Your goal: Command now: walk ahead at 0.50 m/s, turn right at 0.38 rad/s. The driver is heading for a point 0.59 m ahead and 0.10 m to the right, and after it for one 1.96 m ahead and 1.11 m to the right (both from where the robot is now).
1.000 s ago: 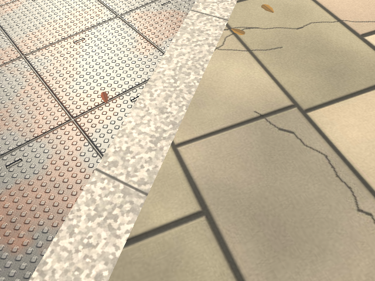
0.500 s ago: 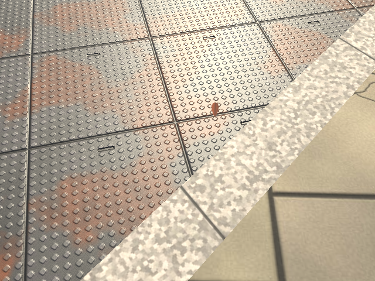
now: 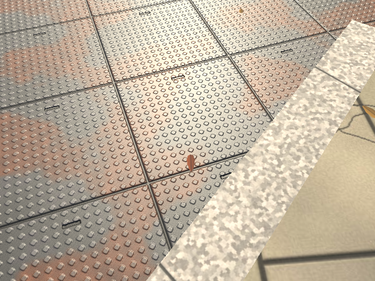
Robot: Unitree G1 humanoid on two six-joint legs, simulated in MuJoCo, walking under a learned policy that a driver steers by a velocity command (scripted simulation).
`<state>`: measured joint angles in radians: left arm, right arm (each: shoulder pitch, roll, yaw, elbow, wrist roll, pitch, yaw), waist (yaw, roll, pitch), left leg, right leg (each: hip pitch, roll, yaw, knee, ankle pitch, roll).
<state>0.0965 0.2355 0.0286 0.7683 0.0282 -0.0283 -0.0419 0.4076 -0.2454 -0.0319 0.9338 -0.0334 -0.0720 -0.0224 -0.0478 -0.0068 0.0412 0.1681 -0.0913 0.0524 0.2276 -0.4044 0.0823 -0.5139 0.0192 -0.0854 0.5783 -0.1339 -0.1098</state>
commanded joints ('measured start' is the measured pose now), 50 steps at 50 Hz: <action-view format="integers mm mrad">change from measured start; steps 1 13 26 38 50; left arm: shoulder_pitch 301 261 289 254 221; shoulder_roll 148 185 230 95 177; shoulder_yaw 55 71 87 39 15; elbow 29 52 29 4 33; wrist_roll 15 -31 -12 7 24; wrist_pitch -25 -33 -27 11 -28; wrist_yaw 17 33 52 19 48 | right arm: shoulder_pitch -19 -232 -262 -118 44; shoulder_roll -184 -94 -162 -121 -67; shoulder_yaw -33 -3 -13 -17 2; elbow -45 -220 -259 -158 -80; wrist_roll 3 -19 7 18 21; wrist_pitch -3 33 -4 -41 9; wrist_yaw -13 36 25 31 15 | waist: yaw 182 45 19 81 44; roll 72 -16 -60 114 -128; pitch -164 4 -86 -72 -194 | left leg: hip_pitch -161 -782 -415 -286 -447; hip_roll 269 181 54 324 170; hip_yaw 35 -59 -74 -155 -19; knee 574 738 250 52 420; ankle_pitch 1154 219 255 987 192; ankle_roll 18 -138 -64 111 -36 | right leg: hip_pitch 413 303 426 -14 582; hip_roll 42 -114 -95 23 -290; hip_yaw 29 367 474 174 336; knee -99 -395 -73 453 -115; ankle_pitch -34 243 523 -177 769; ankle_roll -94 -165 -34 93 -22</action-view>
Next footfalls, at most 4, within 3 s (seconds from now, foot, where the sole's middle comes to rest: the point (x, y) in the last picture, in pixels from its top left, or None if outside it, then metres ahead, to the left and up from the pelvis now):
0.02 right None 0.17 -0.07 -0.76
0.54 left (180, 270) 0.50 0.04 -0.76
0.98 right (247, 252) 0.55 -0.21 -0.76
1.26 left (186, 246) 0.58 0.01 -0.76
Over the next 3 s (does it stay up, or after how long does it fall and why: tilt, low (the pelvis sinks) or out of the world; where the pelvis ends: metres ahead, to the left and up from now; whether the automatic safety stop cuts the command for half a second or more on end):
stays up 0.56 -0.07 0.02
